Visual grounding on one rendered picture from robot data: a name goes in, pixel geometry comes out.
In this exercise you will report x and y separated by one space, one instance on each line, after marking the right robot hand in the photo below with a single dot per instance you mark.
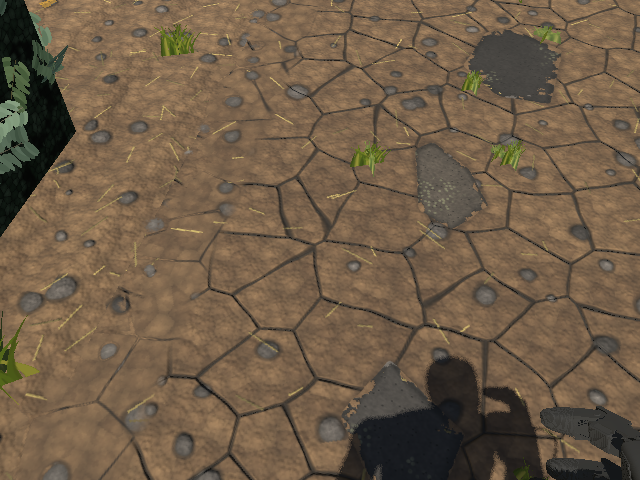
604 429

